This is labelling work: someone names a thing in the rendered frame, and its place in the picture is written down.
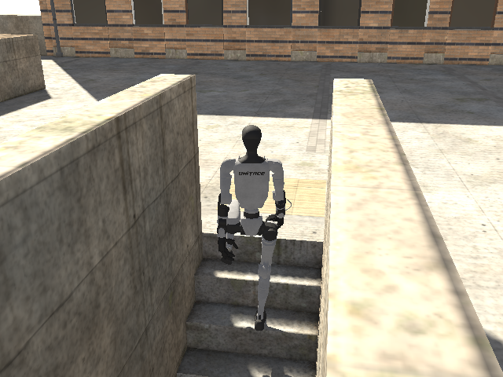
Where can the right robot forearm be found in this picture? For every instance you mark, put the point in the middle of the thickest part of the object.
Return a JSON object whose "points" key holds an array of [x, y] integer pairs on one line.
{"points": [[280, 207]]}

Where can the left robot forearm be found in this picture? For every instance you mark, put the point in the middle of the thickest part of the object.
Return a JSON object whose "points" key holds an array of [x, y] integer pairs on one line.
{"points": [[222, 218]]}

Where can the robot left upper arm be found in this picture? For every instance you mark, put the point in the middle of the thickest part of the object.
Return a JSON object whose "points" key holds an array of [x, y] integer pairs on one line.
{"points": [[225, 180]]}

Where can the right robot foot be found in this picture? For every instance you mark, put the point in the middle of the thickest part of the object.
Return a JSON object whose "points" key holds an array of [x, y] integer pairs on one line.
{"points": [[259, 324]]}

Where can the robot right upper arm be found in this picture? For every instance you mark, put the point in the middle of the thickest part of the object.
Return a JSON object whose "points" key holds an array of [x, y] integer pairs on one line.
{"points": [[278, 178]]}

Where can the robot left shin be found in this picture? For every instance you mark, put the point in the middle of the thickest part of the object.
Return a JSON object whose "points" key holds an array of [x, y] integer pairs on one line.
{"points": [[228, 235]]}

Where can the robot right hand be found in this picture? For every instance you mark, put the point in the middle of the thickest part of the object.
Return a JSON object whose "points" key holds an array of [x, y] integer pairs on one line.
{"points": [[273, 217]]}

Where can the robot left hand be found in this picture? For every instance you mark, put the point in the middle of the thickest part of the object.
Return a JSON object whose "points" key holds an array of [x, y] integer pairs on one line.
{"points": [[222, 248]]}

